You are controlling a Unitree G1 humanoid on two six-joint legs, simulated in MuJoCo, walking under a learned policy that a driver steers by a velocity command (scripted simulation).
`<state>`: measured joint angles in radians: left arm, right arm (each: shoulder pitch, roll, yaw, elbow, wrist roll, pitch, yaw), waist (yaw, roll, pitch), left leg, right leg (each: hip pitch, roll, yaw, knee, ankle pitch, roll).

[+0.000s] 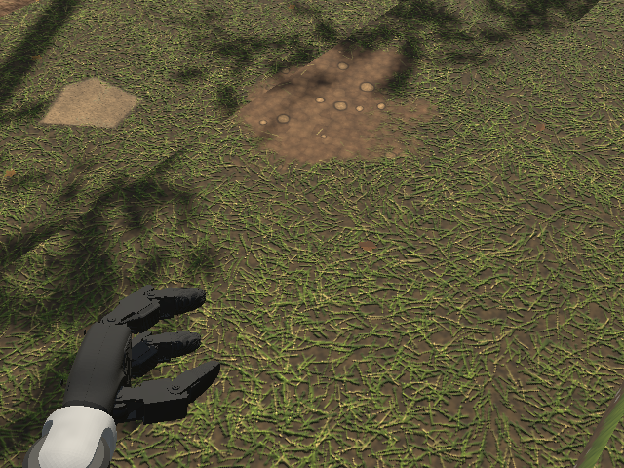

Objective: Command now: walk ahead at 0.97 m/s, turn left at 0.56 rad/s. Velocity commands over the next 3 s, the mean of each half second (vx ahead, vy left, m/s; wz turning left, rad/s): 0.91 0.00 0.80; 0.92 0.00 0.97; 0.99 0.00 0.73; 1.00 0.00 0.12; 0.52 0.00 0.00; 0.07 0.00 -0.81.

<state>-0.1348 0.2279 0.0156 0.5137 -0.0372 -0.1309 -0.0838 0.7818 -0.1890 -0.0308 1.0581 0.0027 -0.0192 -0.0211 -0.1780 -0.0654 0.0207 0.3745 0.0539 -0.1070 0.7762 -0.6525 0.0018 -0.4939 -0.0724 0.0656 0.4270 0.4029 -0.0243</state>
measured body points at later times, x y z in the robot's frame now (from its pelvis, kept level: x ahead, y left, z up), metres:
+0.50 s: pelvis +0.44 +0.02 -0.07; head +0.46 +0.05 +0.37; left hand +0.45 +0.31 -0.20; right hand +0.68 -0.17 -0.16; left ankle +0.52 +0.08 -0.77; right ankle +0.35 -0.19 -0.63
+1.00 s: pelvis +0.91 +0.12 -0.20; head +0.91 +0.11 +0.25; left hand +0.82 +0.46 -0.24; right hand +1.15 -0.07 -0.31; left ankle +0.56 +0.07 -0.71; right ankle +1.08 +0.06 -0.94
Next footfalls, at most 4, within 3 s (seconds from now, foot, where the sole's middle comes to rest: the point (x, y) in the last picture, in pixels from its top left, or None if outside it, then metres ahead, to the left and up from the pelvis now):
0.40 left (227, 435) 0.56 0.09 -0.80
0.98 right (220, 277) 1.10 0.08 -0.99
1.46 left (69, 288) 1.13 0.51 -0.99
1.94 right None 1.53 0.85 -1.17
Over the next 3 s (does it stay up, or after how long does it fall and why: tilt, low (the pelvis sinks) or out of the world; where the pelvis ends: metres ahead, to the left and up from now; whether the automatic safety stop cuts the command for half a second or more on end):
stays up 1.54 1.17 -0.40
